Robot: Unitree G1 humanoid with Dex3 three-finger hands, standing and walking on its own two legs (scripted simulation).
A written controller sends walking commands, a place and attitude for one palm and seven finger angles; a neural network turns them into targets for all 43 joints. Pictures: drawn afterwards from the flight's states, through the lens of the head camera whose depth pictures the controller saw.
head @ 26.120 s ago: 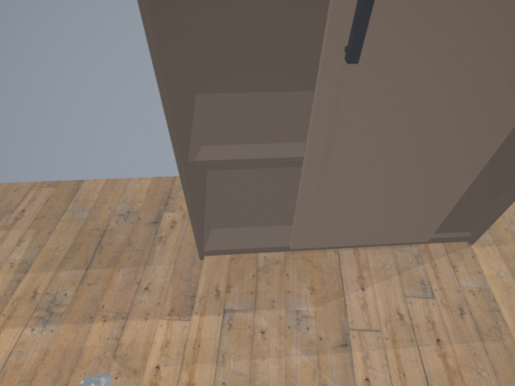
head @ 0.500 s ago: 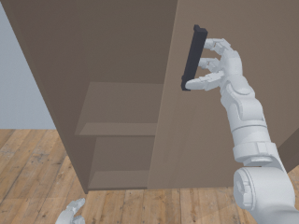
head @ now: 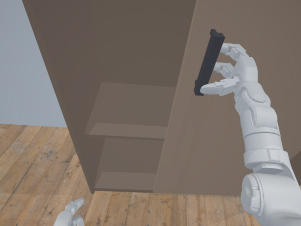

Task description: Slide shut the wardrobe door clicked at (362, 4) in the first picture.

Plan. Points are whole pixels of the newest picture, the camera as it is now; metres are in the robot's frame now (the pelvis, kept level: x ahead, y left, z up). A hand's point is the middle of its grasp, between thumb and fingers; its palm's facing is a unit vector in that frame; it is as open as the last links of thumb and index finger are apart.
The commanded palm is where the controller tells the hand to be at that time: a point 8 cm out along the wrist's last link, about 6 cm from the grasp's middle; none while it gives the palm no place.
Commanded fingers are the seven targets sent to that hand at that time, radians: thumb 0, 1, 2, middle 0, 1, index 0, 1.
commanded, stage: move the hooked fingers beside the handle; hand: right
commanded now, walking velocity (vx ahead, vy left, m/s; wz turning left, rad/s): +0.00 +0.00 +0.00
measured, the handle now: (205, 63) +0.49 -0.09 +0.24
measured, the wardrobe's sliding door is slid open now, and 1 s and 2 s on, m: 0.39 0.39 0.39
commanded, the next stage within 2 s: none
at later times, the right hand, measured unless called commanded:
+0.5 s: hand (232, 75) +0.42 -0.14 +0.25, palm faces -0.02 +1.00 -0.02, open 14.0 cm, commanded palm +0.39 -0.20 +0.24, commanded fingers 0.00 0.50 -0.30 0.30 1.20 0.30 1.20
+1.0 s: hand (241, 81) +0.41 -0.16 +0.24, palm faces -0.02 +1.00 -0.03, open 14.0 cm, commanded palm +0.39 -0.22 +0.24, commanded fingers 0.00 0.50 -0.30 0.30 1.20 0.30 1.20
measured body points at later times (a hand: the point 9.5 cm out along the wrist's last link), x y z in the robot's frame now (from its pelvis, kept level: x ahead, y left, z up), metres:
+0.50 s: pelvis +0.01 +0.00 +0.00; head -0.02 +0.02 +0.45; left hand +0.17 +0.24 -0.09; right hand +0.41 -0.19 +0.25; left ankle -0.03 +0.09 -0.74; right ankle +0.01 -0.10 -0.74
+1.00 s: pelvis +0.00 -0.01 +0.00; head -0.03 +0.01 +0.45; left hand +0.15 +0.23 -0.10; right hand +0.40 -0.22 +0.25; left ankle -0.03 +0.09 -0.74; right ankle +0.01 -0.10 -0.74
